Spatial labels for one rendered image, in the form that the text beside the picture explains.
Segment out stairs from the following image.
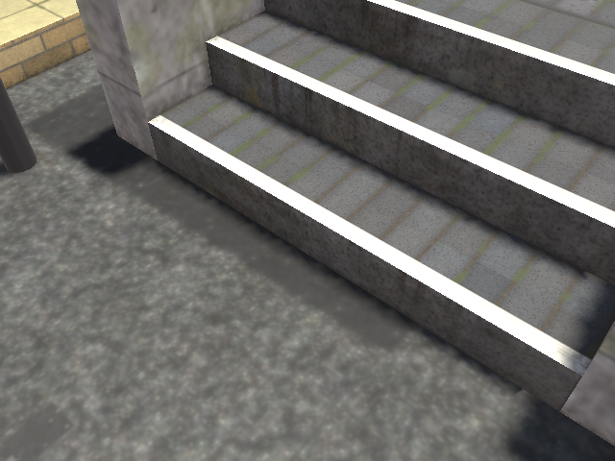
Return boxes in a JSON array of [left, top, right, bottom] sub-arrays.
[[148, 0, 615, 411]]

